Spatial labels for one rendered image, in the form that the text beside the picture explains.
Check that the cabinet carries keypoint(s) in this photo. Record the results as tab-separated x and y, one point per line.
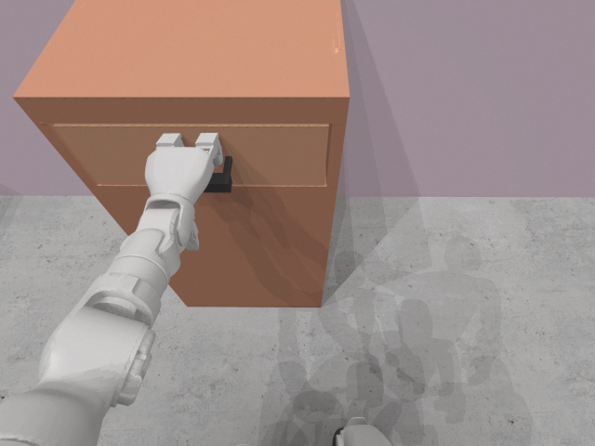
209	62

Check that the handle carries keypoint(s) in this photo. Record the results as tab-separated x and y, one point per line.
221	182

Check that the drawer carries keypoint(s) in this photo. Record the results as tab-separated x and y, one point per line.
262	154

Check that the left robot forearm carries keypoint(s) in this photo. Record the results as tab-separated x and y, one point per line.
136	279

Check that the left robot upper arm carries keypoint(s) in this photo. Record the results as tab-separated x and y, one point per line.
100	360

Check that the robot right thigh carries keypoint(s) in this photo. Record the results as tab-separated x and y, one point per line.
361	435

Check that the right robot shin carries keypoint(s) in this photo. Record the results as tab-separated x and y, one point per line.
356	421

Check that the robot left hand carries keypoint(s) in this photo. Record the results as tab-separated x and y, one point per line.
183	171

